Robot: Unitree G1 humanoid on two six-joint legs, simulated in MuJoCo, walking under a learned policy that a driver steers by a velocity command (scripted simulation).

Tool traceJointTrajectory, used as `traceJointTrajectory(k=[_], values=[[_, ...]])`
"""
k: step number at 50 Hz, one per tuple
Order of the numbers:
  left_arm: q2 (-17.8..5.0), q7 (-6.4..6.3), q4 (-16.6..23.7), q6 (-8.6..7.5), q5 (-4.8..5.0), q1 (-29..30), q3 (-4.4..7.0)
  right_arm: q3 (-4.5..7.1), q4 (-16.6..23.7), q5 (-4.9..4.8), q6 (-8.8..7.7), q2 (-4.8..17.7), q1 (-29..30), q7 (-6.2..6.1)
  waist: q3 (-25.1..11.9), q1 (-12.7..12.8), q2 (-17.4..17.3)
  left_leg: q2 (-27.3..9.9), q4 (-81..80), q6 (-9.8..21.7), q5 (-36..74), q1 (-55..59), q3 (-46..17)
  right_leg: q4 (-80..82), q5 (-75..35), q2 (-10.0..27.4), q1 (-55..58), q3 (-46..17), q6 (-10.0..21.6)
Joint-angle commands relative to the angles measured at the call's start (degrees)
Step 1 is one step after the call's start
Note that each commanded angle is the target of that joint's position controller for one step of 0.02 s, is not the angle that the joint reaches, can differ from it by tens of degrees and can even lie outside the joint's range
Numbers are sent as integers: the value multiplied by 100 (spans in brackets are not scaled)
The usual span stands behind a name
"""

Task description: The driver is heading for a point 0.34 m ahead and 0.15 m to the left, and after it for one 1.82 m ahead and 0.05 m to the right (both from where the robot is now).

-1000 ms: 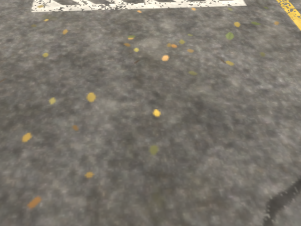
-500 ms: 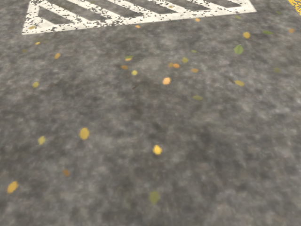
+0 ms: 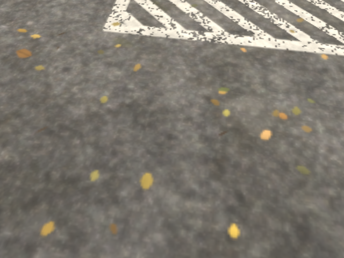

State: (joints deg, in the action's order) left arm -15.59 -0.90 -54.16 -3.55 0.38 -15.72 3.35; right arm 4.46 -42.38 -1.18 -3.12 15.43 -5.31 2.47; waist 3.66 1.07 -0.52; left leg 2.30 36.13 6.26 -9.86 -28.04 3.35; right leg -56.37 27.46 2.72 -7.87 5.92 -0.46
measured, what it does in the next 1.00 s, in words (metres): walks ahead, turning left: right foot, then left foot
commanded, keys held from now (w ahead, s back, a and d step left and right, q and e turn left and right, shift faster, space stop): w+q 0.68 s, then w+e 0.32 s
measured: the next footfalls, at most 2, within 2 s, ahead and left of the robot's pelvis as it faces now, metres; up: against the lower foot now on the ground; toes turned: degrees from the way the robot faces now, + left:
right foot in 0.42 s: +0.44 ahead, -0.10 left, +0.00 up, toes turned +18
left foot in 0.92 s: +0.58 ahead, +0.26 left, +0.00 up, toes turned +26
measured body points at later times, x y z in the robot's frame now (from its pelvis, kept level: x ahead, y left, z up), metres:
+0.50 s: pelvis +0.29 -0.03 +0.01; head +0.32 -0.02 +0.46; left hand +0.41 +0.27 -0.07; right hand +0.42 -0.29 -0.11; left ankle +0.13 +0.06 -0.65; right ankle +0.40 -0.11 -0.72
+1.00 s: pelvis +0.52 +0.11 +0.01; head +0.55 +0.14 +0.46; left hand +0.40 +0.37 -0.13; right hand +0.81 -0.02 -0.06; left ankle +0.55 +0.24 -0.72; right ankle +0.44 -0.10 -0.65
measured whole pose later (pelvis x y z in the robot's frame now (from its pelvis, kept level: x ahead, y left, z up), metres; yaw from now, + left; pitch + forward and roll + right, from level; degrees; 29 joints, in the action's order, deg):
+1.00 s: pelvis +0.52 +0.11 +0.01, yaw +23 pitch +2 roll -1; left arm -16.9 0.7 -52.9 -3.7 2.0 -21.0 3.0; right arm 2.4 -35.3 0.5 -4.1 14.4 -4.3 1.2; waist 2.6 3.7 0.3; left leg -1.7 33.4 1.5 -10.0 -25.6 2.4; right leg -56.3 28.8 2.8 -13.7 -1.2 -0.2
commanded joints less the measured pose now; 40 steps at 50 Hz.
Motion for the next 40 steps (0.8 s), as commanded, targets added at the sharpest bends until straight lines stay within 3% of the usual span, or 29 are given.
traceJointTrajectory(k=[1,2,3,4,7,12,15,18,20,21,22,23,24,25,26,27,29,35,37,40], values=[[-751,160,918,-541,237,676,81,280,25,52,-82,964,-1551,-82,-1403,-715,-386,-1868,-1913,1407,-98,4270,-3642,-2189,-164,-11,-3880,-1123,260],[-701,122,860,-557,133,674,94,234,103,39,-108,818,-1141,-76,-937,-417,97,-1603,-1984,1222,459,3350,-3003,-1598,-520,222,-3574,-1080,242],[-779,86,806,-495,21,599,159,175,199,64,-121,647,-837,-92,-723,-210,75,-1412,-2091,1110,956,2688,-2572,-1141,-739,385,-3153,-1068,179],[-773,87,805,-403,-16,494,182,149,276,100,-119,610,-706,-113,-655,-60,-22,-1285,-2225,1086,1158,2248,-2417,-943,-865,443,-2812,-1078,103],[-571,48,934,-234,-120,606,161,208,288,63,-140,857,-818,-210,-517,14,-104,-1098,-2406,1120,1707,1617,-1991,-128,-1349,372,-2656,-907,-219],[-341,84,1294,-259,-79,1667,54,253,209,12,-63,978,-1215,-330,-343,-390,-376,-672,-2293,676,941,1275,-1628,2068,-3124,-48,-2258,-814,-345],[-472,145,1476,-310,4,1998,72,256,108,-21,-28,961,-1463,-334,-329,-517,-486,-834,-2059,584,539,1528,-2000,2574,-3283,-176,-2087,-932,-276],[-717,216,1518,-404,20,1900,148,251,108,-12,23,914,-1493,-380,-375,-393,-618,-1056,-1530,503,460,2029,-2534,2878,-2695,-197,-1917,-1077,-101],[-860,207,1352,-472,8,1245,238,220,181,8,58,819,-1354,-391,-584,-18,-735,-903,-967,343,795,2035,-2632,3164,-2433,-252,-1058,-924,124],[-1069,175,1244,-505,-84,569,323,120,264,41,44,560,-1313,-368,-1153,305,-548,-586,29,152,811,1685,-2357,3070,-2389,173,131,-1231,391],[-1498,128,1169,-492,-185,-250,431,24,390,23,13,241,-1736,-361,-2027,370,499,87,1887,-247,-411,171,-1646,3089,-1849,1403,2177,-2863,1014],[-1522,173,986,-401,-86,-561,454,-26,504,-89,-25,303,-2167,-366,-2403,215,2082,244,3270,-421,-2542,-1287,-1303,3738,-404,2228,2971,-5087,1567],[-991,175,1126,-366,-1,-275,313,95,401,-133,-10,864,-1925,-367,-1662,314,1278,-147,3847,-466,-2192,-1788,-1453,3954,502,2081,2424,-4776,1384],[-760,149,1190,-304,-15,-5,243,136,482,-81,28,1006,-1400,-362,-1036,366,783,-354,3939,-485,-1718,-1834,-1224,3998,200,1853,1687,-3856,1148],[-668,144,1193,-267,-67,272,199,142,550,-13,47,941,-1146,-355,-619,249,497,-539,3722,-495,-1342,-1645,-1118,4142,-481,1608,945,-3182,1062],[-537,132,1167,-260,-97,435,154,164,584,18,70,862,-1059,-337,-419,120,548,-716,3456,-483,-1098,-1453,-1128,4274,-997,1415,493,-2693,1011],[-511,124,1093,-292,-94,508,151,133,606,-51,136,614,-1160,-288,-319,-13,732,-885,3197,-494,-884,-1117,-997,4552,-1558,1212,48,-1989,1001],[-822,113,875,-322,-59,284,255,34,877,-2,144,359,-624,-229,-267,80,387,-939,1819,-626,354,-1324,-879,4815,-2914,1178,246,-796,1146],[-858,138,761,-279,-3,116,236,-48,963,26,69,194,-239,-172,-145,183,344,-819,963,-575,759,-1015,-668,4844,-3035,1025,185,-535,1114],[-1038,167,603,-175,135,-226,248,-101,1123,31,-29,172,379,-68,64,353,337,-695,118,-550,820,-773,-288,4771,-3056,1084,369,-610,1141]])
